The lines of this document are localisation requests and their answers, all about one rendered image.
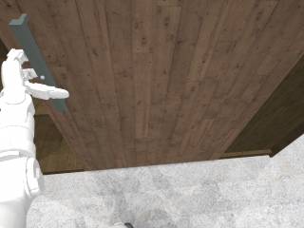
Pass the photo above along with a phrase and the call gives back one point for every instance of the left robot forearm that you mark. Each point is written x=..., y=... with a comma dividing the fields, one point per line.
x=16, y=123

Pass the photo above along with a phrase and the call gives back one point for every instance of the handle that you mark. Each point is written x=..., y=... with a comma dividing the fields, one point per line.
x=22, y=33

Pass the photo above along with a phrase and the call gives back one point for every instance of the wardrobe door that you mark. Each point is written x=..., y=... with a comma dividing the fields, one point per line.
x=281, y=113
x=153, y=82

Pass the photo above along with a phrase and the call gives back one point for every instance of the robot left hand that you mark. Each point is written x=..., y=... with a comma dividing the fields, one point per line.
x=12, y=74

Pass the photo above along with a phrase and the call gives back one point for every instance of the left robot upper arm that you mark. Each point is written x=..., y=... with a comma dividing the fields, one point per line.
x=21, y=181

